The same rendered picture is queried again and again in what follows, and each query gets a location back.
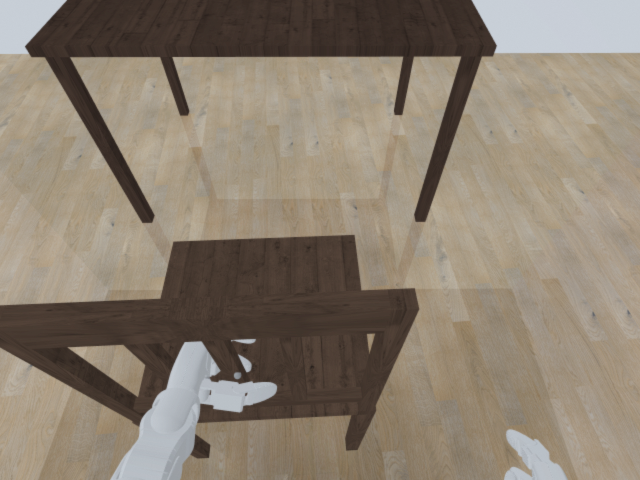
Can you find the chair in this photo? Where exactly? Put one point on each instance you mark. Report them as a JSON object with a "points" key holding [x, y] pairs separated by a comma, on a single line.
{"points": [[299, 297]]}

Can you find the table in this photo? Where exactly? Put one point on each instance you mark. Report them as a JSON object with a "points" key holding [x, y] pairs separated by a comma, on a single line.
{"points": [[263, 28]]}

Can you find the robot right hand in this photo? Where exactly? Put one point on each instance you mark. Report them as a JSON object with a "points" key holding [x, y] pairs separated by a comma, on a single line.
{"points": [[536, 458]]}

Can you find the robot left hand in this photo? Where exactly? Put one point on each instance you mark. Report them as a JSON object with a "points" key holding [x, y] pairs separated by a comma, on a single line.
{"points": [[194, 363]]}

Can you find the robot left forearm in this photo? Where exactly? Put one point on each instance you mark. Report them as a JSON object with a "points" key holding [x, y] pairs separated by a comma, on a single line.
{"points": [[166, 438]]}

